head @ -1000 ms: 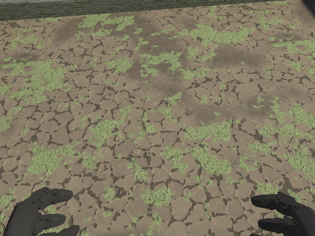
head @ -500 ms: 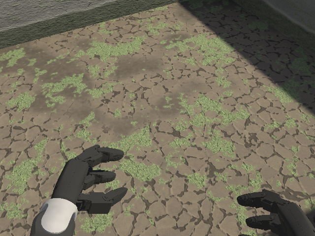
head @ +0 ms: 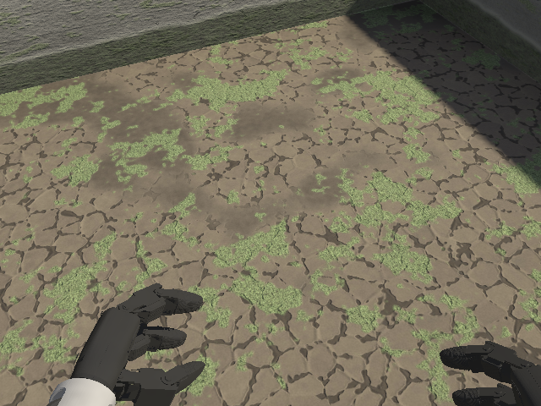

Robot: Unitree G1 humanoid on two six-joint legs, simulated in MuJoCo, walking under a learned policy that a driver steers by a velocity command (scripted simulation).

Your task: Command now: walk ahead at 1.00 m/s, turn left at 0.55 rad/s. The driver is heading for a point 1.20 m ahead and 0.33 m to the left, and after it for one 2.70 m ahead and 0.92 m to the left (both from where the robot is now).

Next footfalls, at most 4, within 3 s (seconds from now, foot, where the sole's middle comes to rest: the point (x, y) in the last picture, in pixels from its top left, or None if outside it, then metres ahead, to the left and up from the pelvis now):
none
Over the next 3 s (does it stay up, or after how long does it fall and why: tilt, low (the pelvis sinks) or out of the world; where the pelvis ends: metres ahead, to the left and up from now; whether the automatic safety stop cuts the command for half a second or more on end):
stays up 0.04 -0.04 0.01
